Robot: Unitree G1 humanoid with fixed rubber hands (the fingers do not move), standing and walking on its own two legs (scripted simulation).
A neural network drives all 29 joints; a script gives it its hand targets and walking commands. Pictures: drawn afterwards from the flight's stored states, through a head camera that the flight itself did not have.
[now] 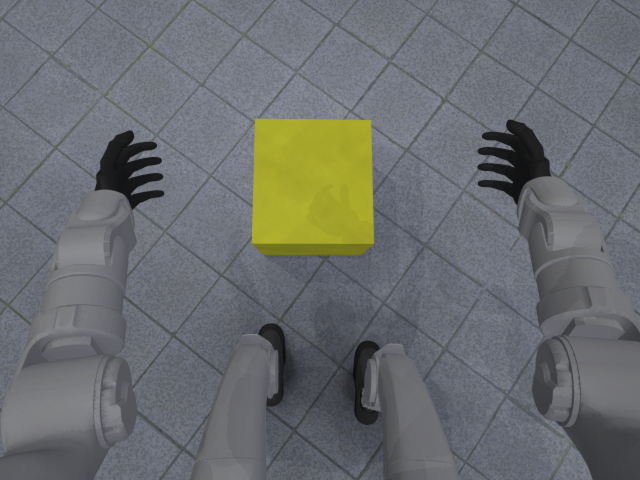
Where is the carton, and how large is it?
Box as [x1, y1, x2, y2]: [252, 119, 373, 255]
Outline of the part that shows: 255,119 252,243 263,254 360,255 373,243 370,120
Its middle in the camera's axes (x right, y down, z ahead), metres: -0.02 -0.12 +0.97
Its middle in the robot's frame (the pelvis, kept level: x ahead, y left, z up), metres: +0.57 +0.03 -0.57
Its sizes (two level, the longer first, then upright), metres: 0.288 0.266 0.224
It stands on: the floor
